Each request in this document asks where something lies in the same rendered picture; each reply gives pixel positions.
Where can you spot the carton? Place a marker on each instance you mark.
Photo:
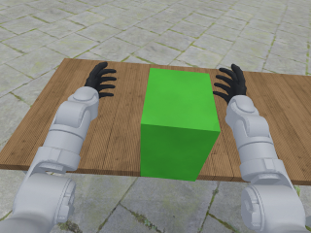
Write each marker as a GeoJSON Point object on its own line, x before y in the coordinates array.
{"type": "Point", "coordinates": [179, 124]}

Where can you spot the robot left upper arm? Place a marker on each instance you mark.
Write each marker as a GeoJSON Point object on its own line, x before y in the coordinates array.
{"type": "Point", "coordinates": [44, 201]}

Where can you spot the robot right upper arm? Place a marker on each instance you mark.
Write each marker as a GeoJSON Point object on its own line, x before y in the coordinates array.
{"type": "Point", "coordinates": [272, 208]}

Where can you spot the table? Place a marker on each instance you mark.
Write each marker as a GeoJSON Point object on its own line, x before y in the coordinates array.
{"type": "Point", "coordinates": [112, 145]}

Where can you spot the right robot hand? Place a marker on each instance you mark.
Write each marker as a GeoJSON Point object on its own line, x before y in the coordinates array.
{"type": "Point", "coordinates": [236, 83]}

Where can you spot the left robot hand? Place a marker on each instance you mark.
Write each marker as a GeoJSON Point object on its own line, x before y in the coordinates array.
{"type": "Point", "coordinates": [94, 79]}

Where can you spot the left robot forearm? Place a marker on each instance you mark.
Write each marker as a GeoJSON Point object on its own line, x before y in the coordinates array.
{"type": "Point", "coordinates": [61, 149]}

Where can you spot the right robot forearm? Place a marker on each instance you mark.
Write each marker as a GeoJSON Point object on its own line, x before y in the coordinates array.
{"type": "Point", "coordinates": [259, 161]}

